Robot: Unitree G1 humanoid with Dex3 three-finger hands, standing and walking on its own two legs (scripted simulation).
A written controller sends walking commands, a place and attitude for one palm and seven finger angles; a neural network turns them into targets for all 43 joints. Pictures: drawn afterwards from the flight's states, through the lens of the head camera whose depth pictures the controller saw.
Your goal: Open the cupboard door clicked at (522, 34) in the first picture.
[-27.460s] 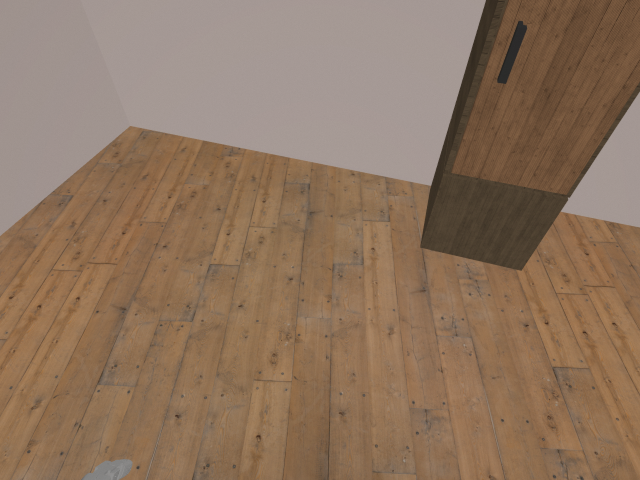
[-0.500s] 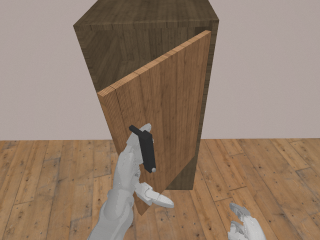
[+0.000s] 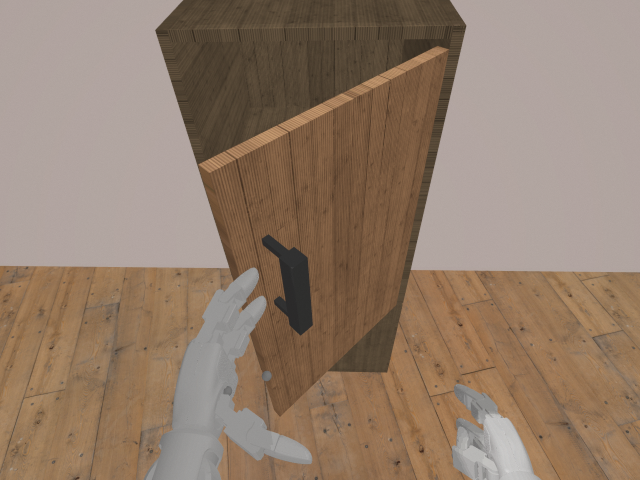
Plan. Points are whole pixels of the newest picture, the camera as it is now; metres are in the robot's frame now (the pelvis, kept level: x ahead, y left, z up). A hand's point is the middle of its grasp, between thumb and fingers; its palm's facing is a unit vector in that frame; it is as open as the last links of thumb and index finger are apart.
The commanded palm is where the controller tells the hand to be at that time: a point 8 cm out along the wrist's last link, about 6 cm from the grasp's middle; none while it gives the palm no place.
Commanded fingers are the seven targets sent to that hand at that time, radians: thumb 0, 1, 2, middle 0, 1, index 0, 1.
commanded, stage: slide the hand sideways off the handle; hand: left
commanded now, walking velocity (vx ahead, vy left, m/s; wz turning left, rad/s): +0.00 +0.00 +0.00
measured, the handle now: (286, 285) +0.32 +0.06 +0.10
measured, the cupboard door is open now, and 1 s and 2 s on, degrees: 46 46 46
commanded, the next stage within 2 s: draw the hand back to the body in 0.36 s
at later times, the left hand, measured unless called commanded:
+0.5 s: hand (229, 418) +0.17 +0.10 +0.10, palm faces -0.01 -1.00 +0.00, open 16.3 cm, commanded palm +0.14 +0.16 +0.11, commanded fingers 0.00 -0.50 0.30 -0.15 -0.30 -0.15 -0.30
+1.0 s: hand (145, 390) +0.18 +0.17 +0.14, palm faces +0.04 -0.99 -0.10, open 16.1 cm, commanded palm +0.14 +0.23 +0.15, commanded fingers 0.00 -0.22 0.42 -0.16 -0.30 -0.16 -0.30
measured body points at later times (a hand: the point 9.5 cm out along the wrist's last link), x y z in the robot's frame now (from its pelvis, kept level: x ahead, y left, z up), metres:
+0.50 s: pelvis -0.01 +0.00 -0.01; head -0.01 -0.03 +0.44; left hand +0.16 +0.15 +0.10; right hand +0.18 -0.22 -0.07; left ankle +0.04 +0.09 -0.71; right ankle -0.04 -0.08 -0.71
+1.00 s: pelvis +0.01 +0.01 +0.00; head -0.01 -0.01 +0.45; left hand +0.17 +0.22 +0.14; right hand +0.21 -0.21 -0.05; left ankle +0.04 +0.09 -0.71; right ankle -0.04 -0.08 -0.71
